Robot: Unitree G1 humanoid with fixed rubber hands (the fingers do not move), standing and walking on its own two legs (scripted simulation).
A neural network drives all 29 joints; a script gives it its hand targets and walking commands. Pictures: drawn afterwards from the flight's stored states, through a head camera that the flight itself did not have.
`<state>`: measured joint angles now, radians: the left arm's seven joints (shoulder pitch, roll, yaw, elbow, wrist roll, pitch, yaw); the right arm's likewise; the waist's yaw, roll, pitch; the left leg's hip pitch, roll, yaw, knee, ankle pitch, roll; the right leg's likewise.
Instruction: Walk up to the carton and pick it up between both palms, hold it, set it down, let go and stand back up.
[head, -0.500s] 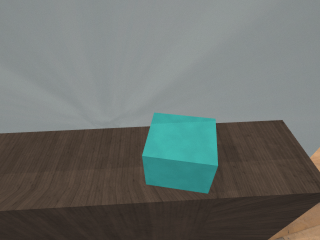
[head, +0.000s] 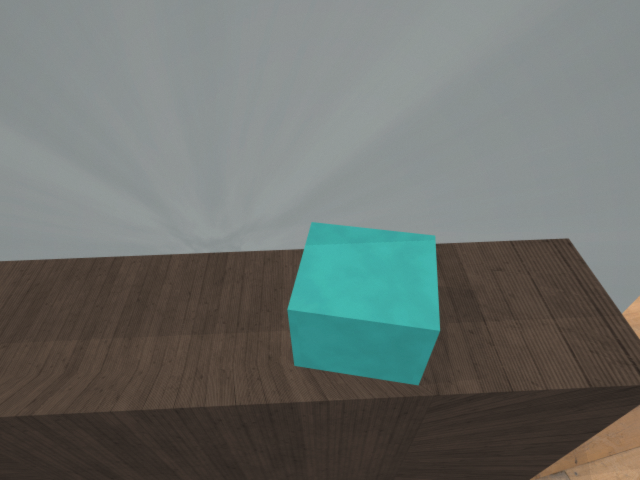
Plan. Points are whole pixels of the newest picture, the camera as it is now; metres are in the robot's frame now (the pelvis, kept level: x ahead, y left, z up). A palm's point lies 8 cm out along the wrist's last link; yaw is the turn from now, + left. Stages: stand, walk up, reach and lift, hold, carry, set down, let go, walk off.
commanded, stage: stand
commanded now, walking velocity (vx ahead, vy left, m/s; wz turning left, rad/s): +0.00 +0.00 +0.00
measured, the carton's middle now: (363, 301) +0.42 -0.04 -0.05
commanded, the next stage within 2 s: none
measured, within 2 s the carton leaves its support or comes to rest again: neither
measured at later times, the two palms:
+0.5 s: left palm out of the picture +0.01 +0.25 -0.13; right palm out of the picture +0.02 -0.24 -0.12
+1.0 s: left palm out of the picture +0.01 +0.25 -0.13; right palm out of the picture +0.03 -0.24 -0.13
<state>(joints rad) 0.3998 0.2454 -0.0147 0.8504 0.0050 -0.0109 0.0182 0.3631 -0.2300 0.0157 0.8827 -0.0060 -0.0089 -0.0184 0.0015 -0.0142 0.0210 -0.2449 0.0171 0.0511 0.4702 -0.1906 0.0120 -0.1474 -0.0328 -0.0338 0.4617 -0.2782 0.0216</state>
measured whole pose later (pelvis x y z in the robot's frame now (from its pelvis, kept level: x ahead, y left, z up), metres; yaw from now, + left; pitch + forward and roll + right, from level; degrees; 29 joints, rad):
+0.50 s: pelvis +0.01 +0.00 +0.00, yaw +0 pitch -2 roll +0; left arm 0.39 0.23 -0.02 0.91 0.00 -0.01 0.02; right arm 0.35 -0.22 0.01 0.93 0.00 -0.01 -0.02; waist 0.00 -0.02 0.02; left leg -0.24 0.01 0.06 0.45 -0.19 0.02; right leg -0.14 -0.04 -0.03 0.44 -0.27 0.03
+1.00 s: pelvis +0.01 +0.00 +0.00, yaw +0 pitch -2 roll +0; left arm 0.37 0.22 -0.02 0.95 0.00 -0.01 0.03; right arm 0.34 -0.20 0.01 0.96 0.00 -0.01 -0.03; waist 0.00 -0.02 0.03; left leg -0.22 0.00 0.05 0.44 -0.19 0.02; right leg -0.12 -0.05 -0.03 0.43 -0.28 0.03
